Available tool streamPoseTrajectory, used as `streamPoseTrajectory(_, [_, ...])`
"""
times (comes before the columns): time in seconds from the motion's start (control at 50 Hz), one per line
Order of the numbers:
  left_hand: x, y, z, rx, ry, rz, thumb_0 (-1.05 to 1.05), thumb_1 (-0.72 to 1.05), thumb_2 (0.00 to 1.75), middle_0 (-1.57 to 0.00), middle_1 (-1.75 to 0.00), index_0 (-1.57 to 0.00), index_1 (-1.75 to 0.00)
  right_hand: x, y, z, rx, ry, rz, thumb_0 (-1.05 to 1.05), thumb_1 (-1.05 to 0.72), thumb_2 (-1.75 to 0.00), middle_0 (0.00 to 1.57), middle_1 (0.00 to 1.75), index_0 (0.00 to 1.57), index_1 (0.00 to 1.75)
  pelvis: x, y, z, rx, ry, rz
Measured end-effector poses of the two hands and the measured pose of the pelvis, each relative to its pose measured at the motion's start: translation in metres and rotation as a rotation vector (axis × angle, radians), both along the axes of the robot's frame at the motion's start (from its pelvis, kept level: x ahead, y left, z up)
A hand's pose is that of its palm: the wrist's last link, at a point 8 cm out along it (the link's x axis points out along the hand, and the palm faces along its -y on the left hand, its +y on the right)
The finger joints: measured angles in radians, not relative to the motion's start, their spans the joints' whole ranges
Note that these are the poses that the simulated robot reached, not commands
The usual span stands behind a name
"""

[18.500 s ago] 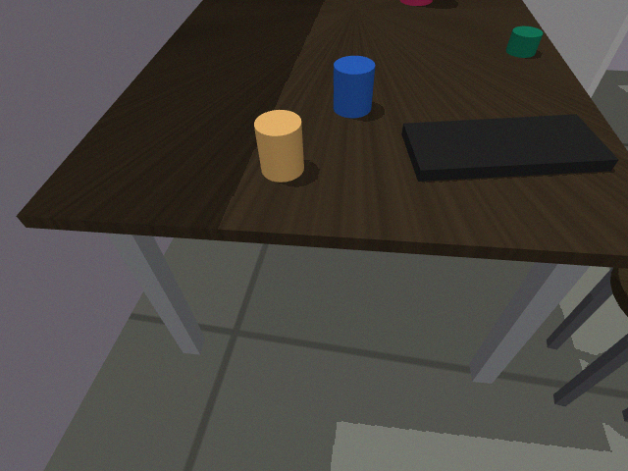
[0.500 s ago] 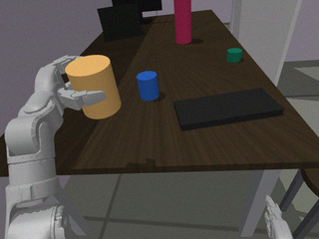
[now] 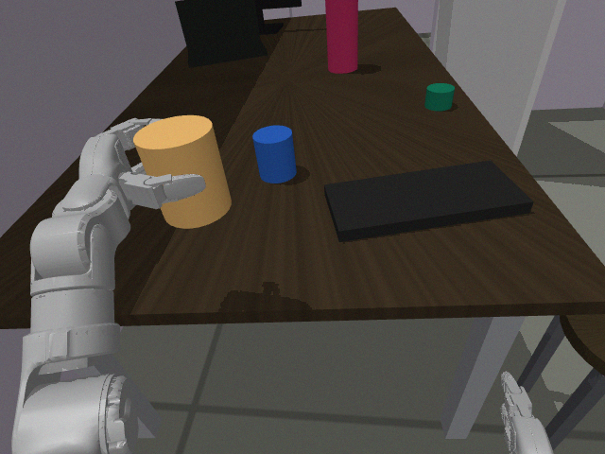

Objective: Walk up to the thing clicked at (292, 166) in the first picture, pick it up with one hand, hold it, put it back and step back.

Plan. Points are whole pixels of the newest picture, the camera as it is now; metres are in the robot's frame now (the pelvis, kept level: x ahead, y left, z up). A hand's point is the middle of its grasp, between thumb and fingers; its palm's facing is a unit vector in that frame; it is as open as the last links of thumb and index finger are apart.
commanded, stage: crouch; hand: left
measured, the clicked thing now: (187, 165) +0.41 +0.14 +0.25
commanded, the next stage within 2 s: lower in 1.18 s
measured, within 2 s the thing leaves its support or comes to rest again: neither
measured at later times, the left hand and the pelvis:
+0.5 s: hand (178, 186) +0.47 +0.19 +0.18, palm faces +0.18 -0.98 -0.03, open 11.8 cm; pelvis +0.01 +0.01 +0.00, yaw -2 degrees
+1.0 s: hand (180, 189) +0.50 +0.20 +0.16, palm faces +0.21 -0.98 -0.02, open 11.7 cm; pelvis +0.04 +0.01 +0.00, yaw -2 degrees
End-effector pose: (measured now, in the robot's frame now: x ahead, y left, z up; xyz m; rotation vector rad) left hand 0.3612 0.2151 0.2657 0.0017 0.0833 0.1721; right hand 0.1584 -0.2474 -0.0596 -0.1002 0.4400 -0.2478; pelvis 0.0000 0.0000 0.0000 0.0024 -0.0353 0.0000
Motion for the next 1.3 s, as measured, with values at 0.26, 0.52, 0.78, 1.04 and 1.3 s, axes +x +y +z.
streamPoseTrajectory(0.26, [0.045, 0.014, -0.055, 0.015, 0.041, 0.015, -0.03, -0.61, 0.75, -0.66, -1.14, -0.71, -1.13, -0.019, -0.006, -0.001, -0.056, 0.053, -0.024, -0.01, 0.54, -0.05, 0.06, 0.05, 0.06, 0.05, -0.003, 0.001, -0.001, -0.007, 0.049, -0.014])
streamPoseTrajectory(0.52, [0.078, 0.025, -0.079, 0.014, 0.015, 0.014, -0.04, -0.61, 0.74, -0.65, -1.17, -0.7, -1.16, -0.012, 0.0, 0.002, -0.061, 0.084, -0.014, -0.01, 0.53, -0.05, 0.06, 0.05, 0.06, 0.05, 0.011, 0.008, 0.0, -0.013, 0.094, -0.028])
streamPoseTrajectory(0.78, [0.095, 0.032, -0.095, 0.017, -0.005, 0.024, -0.04, -0.61, 0.75, -0.64, -1.17, -0.7, -1.16, 0.0, 0.009, -0.006, -0.043, 0.17, 0.002, -0.01, 0.53, -0.05, 0.06, 0.05, 0.06, 0.05, 0.026, 0.011, 0.002, -0.019, 0.12, -0.031])
streamPoseTrajectory(1.04, [0.107, 0.036, -0.105, 0.013, -0.002, 0.038, -0.03, -0.61, 0.76, -0.65, -1.14, -0.71, -1.13, 0.012, 0.005, -0.009, -0.035, 0.218, -0.001, -0.01, 0.52, -0.05, 0.06, 0.05, 0.06, 0.05, 0.036, 0.007, 0.003, -0.019, 0.141, -0.028])
streamPoseTrajectory(1.3, [0.119, 0.04, -0.116, 0.011, 0.001, 0.037, -0.03, -0.61, 0.75, -0.66, -1.14, -0.71, -1.13, 0.011, -0.009, -0.01, -0.051, 0.26, -0.02, -0.01, 0.52, -0.06, 0.06, 0.05, 0.06, 0.05, 0.035, 0.002, 0.001, -0.019, 0.176, -0.023])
